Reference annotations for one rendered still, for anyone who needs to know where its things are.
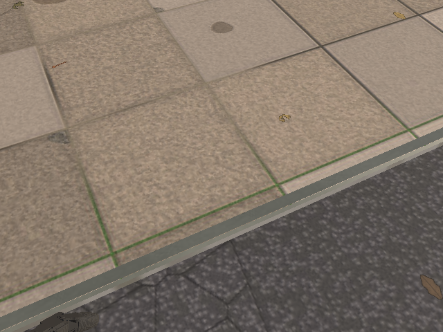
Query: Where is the left robot hand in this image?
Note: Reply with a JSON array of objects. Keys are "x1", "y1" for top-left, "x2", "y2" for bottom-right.
[{"x1": 30, "y1": 312, "x2": 99, "y2": 332}]

